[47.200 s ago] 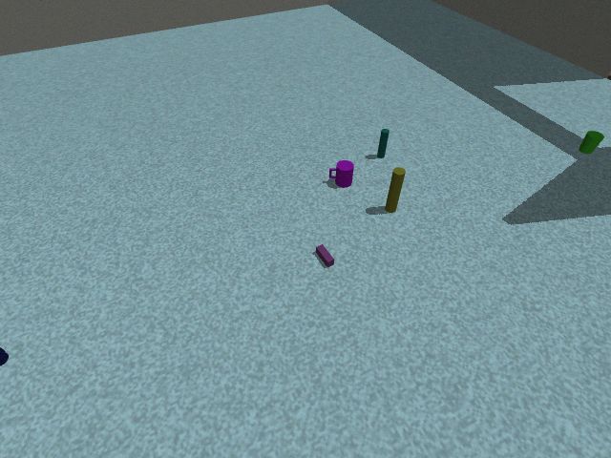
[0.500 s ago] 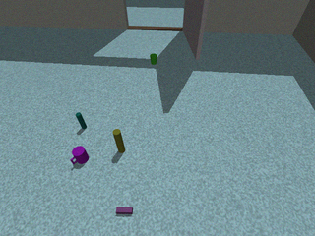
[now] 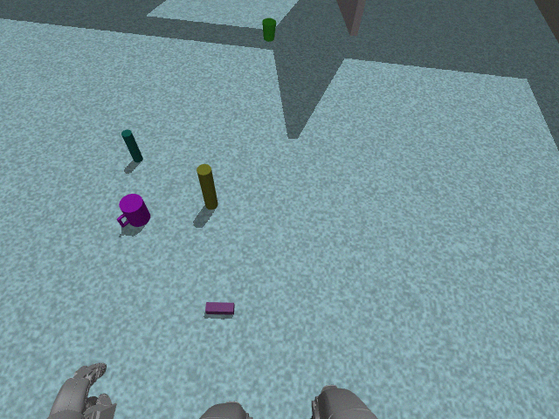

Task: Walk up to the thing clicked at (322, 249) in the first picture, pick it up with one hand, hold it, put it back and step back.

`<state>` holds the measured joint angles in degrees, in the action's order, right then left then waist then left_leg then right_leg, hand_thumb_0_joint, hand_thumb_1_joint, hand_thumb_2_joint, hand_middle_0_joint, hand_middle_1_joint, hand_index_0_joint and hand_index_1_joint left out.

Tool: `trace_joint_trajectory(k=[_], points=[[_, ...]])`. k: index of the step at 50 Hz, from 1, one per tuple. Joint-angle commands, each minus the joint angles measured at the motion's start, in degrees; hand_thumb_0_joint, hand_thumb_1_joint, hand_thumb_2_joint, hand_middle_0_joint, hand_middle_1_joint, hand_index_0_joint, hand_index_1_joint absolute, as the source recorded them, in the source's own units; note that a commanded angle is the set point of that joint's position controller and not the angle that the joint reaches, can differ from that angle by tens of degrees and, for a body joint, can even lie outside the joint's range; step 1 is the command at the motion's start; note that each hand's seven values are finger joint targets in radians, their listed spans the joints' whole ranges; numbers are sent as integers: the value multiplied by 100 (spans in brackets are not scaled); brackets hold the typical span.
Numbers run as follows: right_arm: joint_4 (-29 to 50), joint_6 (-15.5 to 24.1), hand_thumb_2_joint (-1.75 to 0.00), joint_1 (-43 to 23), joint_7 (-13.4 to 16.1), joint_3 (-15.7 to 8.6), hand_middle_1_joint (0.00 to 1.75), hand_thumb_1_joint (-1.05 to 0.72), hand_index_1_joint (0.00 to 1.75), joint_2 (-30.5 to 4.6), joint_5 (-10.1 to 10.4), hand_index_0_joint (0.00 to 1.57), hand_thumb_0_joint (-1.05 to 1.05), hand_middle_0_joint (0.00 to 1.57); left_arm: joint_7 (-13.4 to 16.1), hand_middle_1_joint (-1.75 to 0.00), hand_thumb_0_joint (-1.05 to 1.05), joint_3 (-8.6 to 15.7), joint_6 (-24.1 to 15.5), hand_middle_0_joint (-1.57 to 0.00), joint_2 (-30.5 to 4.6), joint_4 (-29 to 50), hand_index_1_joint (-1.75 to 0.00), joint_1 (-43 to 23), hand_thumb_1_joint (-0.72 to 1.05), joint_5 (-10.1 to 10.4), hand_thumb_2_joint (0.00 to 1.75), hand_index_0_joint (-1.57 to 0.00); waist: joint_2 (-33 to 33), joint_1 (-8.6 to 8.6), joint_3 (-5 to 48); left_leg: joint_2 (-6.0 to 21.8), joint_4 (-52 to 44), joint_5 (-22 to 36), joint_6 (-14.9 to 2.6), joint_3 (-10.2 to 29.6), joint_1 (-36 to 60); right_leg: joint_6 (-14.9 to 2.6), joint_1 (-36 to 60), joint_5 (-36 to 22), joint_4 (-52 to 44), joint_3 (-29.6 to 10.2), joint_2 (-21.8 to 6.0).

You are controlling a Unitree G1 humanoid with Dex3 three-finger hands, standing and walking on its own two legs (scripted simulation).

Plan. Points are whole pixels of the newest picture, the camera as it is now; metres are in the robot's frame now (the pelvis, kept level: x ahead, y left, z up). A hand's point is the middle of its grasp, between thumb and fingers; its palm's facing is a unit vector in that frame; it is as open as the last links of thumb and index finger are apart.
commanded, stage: step back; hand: left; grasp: from above
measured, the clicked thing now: (220, 308) +0.48 +0.18 -0.74
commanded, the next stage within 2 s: none
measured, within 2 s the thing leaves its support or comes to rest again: neither
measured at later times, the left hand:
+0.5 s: hand out of the picture +0.00 +0.26 -0.13, palm faces -0.08 -0.91 -0.41, open 7.4 cm
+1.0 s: hand out of the picture -0.14 +0.29 -0.14, palm faces -0.03 -0.92 -0.38, open 7.4 cm
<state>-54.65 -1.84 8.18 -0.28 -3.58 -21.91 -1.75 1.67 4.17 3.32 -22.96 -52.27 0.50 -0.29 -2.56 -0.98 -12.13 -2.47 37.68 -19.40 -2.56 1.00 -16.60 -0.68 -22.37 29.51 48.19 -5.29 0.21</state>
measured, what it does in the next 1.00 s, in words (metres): walks backwards: right foot, then left foot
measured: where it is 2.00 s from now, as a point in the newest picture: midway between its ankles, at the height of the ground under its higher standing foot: outside the picture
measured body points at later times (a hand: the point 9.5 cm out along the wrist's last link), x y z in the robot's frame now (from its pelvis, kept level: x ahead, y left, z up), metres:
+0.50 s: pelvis -0.11 -0.01 +0.00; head -0.07 -0.03 +0.45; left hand +0.00 +0.30 -0.11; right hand -0.02 -0.33 -0.13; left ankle -0.04 +0.10 -0.68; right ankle -0.11 -0.12 -0.72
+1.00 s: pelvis -0.26 +0.01 +0.01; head -0.20 +0.03 +0.45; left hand -0.14 +0.33 -0.12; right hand -0.16 -0.30 -0.10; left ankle -0.20 +0.13 -0.72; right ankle -0.30 -0.13 -0.64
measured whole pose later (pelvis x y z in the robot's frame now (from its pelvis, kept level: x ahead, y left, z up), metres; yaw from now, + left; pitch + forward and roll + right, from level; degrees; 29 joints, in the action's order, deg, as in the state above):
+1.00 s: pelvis -0.26 +0.01 +0.01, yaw -3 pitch -2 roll -1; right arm -48.1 -1.1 8.3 1.1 -2.1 -20.3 -1.9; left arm 1.0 5.3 3.9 -23.2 -46.9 9.9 -0.6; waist -1.8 0.2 -9.7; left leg 0.9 34.1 -13.7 -1.5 0.5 -18.2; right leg 1.1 -24.6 29.8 66.9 -7.6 5.6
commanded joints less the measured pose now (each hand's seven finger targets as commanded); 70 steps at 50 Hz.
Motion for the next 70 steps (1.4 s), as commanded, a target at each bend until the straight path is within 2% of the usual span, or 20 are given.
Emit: trace_joint_trajectory(k=[1, 10, 17, 19, 20, 21, 22, 26, 31, 37, 39, 40, 43, 50, 56, 57, 58, 59, 62, 70], points=[[610, 180, -90, -228, 182, -306, 30, -90, 30, -1446, 30, 20, 0, 20, 107, -30, 0, 210, -48, -20, -890, 396, -30, 398, 90, 57, 90, -20, 953, 140, 1756, 1649, -1024, 4606, -891, 1548, 1368, -124, -648, 371, 2002, -712, 490], [851, 154, -90, 310, 257, -331, 30, -90, 30, -1351, 60, 20, 0, 20, 21, -30, 0, 303, -115, -20, -936, 654, -30, 557, 90, -31, 90, -20, 850, -216, 1474, 1772, -977, 3982, -1153, 1395, 1677, 165, -478, 70, 903, -270, 335], [1040, 125, -90, -204, 196, -321, 30, -90, 30, -1529, 66, 20, 0, 20, -116, -30, 0, 371, -166, -20, -873, 515, -30, 1297, 90, -75, 90, -20, 937, 107, 1691, 1703, -1064, 1882, -903, 1245, 508, -79, 777, -612, -969, 357, 13], [1029, 78, -90, -281, 163, -268, 30, -90, 30, -1438, 120, 20, 0, 20, -132, -30, 0, 396, -214, -20, -873, 347, -30, 1723, 90, -120, 90, -20, 867, 281, 1695, 1407, -774, 1300, -465, 990, -185, -260, 1556, -1484, -2070, 324, -56], [1048, 75, -90, -230, 152, -206, 30, -90, 30, -1215, 161, 20, 0, 20, -121, -30, 0, 466, -249, -20, -1173, 434, -30, 1646, 90, -207, 90, -20, 80, 222, 1563, 958, -218, 571, -120, 693, -907, -525, 1662, -1183, -2497, -760, -700], [1117, 60, -90, -512, 158, -200, 30, -90, 30, -1036, 184, 20, 0, 20, -146, -30, 0, 579, -235, -20, -1718, 584, -30, 1354, 90, -132, 90, -20, -1273, 393, 1070, -220, 1169, -924, 209, 31, -1194, -1371, 668, -1173, -3205, -2284, -1868], [1021, 23, -90, -361, 186, -256, 30, -90, 30, -1164, 151, 20, 0, 20, -126, -30, 0, 599, -265, -20, -1878, 896, -30, 875, 90, -218, 90, -20, -1266, 340, 796, -264, 2466, -1572, 299, 555, -892, -1854, -184, -1519, -3335, -2828, -2472], [760, 54, -90, 313, 185, -203, 30, -90, 30, -1120, 188, 20, 0, 20, -14, -30, 0, 441, -292, -20, -1233, 1122, -30, 162, 90, -177, 90, -20, -544, -87, 860, -493, 3187, -722, 301, 780, -935, -1126, 308, -3045, -2636, -786, -1347], [906, 78, -90, 124, 204, -150, 30, -90, 30, -1093, 146, 20, 0, 20, 33, -30, 0, 397, -254, -20, -1098, 1160, -30, 877, 90, -195, 90, -20, -626, 387, 1252, -197, 1754, -1175, 424, 443, -1191, -1243, 1813, -3755, -2205, -753, -1485], [683, 189, -90, 898, 151, -301, 30, -90, 30, -1161, -6, 20, 0, 20, -44, -30, 0, 303, -85, -20, -1119, 1316, -30, 722, 90, -64, 90, -20, -280, 15, 1637, 286, -1548, 1006, 92, 194, 685, -539, 859, -2859, -1180, -345, -1072], [894, 180, -90, 450, 85, -499, 30, -90, 30, -2240, -10, 20, 0, 20, -2, -30, 0, 351, -83, -20, -1050, 1398, -30, 392, 90, -4, 90, -20, 1762, -175, 1401, 2407, -1977, 2176, -1203, 2798, 122, -19, -302, 721, 750, 208, 455], [920, 220, -90, 322, 113, -489, 30, -90, 30, -2143, -38, 20, 0, 20, 47, -30, 0, 415, -80, -20, -1109, 1311, -30, 203, 90, -101, 90, -20, 1401, -242, 1145, 2599, -2016, 2181, -1489, 3068, -407, -35, -196, 856, 1744, -499, 468], [1021, 218, -90, -339, 203, -274, 30, -90, 30, -1487, -46, 20, 0, 20, 25, -30, 0, 392, -46, -20, -968, 1017, -30, 888, 90, 37, 90, -20, 950, 280, 1054, 1720, -1466, 2786, -947, 1376, 59, -124, -588, -25, 2591, -650, 559], [1081, 190, -90, 200, 256, -327, 30, -90, 30, -1493, -3, 20, 0, 20, -55, -30, 0, 388, -113, -20, -924, 1061, -30, 918, 90, -57, 90, -20, 1108, -133, 1355, 1889, -1030, 3159, -1303, 1343, 1206, 288, -536, 176, 1101, -186, 266], [1218, 17, -90, -332, 188, -344, 30, -90, 30, -1610, 71, 20, 0, 20, -124, -30, 0, 399, -187, -20, -856, 443, -30, 2072, 90, -103, 90, -20, 1426, 353, 1824, 1487, -601, 1607, -635, 910, 14, -88, 1468, -1363, -2167, 618, 55], [1236, -7, -90, -257, 176, -265, 30, -90, 30, -1360, 114, 20, 0, 20, -121, -30, 0, 447, -225, -20, -1104, 505, -30, 1934, 90, -184, 90, -20, 748, 293, 1594, 1081, -134, 815, -283, 701, -700, -223, 1582, -1239, -2422, -162, -282], [1420, 23, -90, -364, 188, -176, 30, -90, 30, -1006, 178, 20, 0, 20, -130, -30, 0, 613, -244, -20, -1715, 700, -30, 1728, 90, -228, 90, -20, -949, 350, 1322, -45, 957, -597, 133, 289, -1773, -813, 1416, -1295, -2824, -1990, -1453], [1410, 5, -90, -533, 290, -260, 30, -90, 30, -1134, 137, 20, 0, 20, -116, -30, 0, 678, -226, -20, -2231, 916, -30, 1344, 90, -238, 90, -20, -1495, 598, 1082, -236, 2360, -1687, 292, 625, -1426, -1713, 57, -1506, -3176, -2970, -2500], [1014, 27, -90, 91, 264, -250, 30, -90, 30, -1209, 209, 20, 0, 20, -25, -30, 0, 439, -275, -20, -1396, 1129, -30, 307, 90, -212, 90, -20, -464, -83, 904, -431, 3172, -863, 243, 969, -1246, -1099, 152, -3045, -2394, -963, -1427], [1048, 85, -90, 119, 222, -182, 30, -90, 30, -1002, 52, 20, 0, 20, 86, -30, 0, 403, -182, -20, -1287, 1202, -30, 993, 90, -208, 90, -20, -873, 395, 1317, 11, 764, -1055, 321, 173, -846, -1083, 1629, -4147, -1783, -732, -1493]])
